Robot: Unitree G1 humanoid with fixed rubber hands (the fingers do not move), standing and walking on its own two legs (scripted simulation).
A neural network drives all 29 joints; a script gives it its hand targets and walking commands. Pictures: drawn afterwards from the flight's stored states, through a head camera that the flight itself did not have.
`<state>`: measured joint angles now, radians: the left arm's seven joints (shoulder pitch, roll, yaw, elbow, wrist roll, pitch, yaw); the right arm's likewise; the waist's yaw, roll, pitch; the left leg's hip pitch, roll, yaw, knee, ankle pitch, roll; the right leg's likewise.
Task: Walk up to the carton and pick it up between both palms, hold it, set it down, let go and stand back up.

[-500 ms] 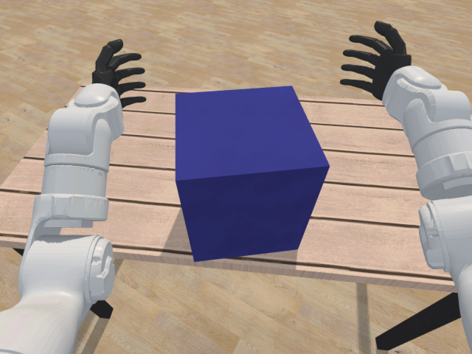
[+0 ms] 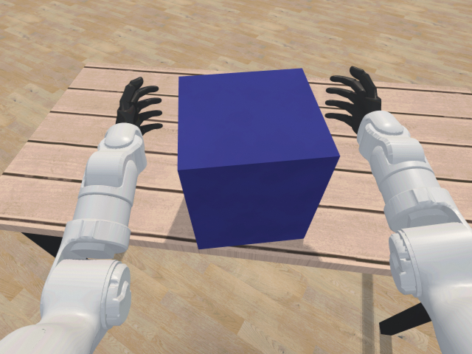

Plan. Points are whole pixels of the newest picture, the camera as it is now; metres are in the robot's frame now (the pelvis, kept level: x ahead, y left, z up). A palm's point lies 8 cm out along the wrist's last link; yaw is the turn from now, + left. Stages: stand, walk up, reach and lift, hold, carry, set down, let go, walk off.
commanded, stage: reach and lift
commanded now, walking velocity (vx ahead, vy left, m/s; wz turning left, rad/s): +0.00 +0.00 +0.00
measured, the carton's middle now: (246, 164) +0.42 +0.03 +0.06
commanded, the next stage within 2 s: none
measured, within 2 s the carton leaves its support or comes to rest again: neither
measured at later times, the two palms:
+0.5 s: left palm (139, 139) +0.41 +0.21 +0.13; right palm (340, 120) +0.48 -0.12 +0.14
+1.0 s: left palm (155, 141) +0.41 +0.19 +0.12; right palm (334, 127) +0.46 -0.11 +0.13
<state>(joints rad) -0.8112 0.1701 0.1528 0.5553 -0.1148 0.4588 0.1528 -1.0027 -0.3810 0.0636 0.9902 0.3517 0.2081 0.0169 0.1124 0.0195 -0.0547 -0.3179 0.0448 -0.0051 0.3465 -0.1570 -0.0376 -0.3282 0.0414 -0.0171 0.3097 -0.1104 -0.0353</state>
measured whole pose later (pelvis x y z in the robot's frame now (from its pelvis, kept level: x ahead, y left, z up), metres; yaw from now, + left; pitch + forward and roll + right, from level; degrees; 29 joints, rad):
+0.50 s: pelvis +0.01 +0.00 +0.00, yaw +0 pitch +7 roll -1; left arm -0.78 0.07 0.18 0.71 0.00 0.23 0.15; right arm -0.99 -0.28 0.03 1.15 0.29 0.04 -0.03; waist 0.13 0.00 -0.08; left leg -0.31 0.05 -0.01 0.36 -0.18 -0.04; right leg -0.30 0.05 -0.02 0.29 -0.12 -0.04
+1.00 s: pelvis +0.01 +0.00 +0.00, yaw -1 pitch +5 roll +0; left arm -0.79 -0.08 0.44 0.70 0.24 0.14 0.14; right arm -0.96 -0.14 -0.17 1.07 0.05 0.02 -0.04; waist 0.11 -0.01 -0.02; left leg -0.22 0.05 0.03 0.30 -0.16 -0.04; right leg -0.25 0.05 0.01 0.27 -0.11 -0.03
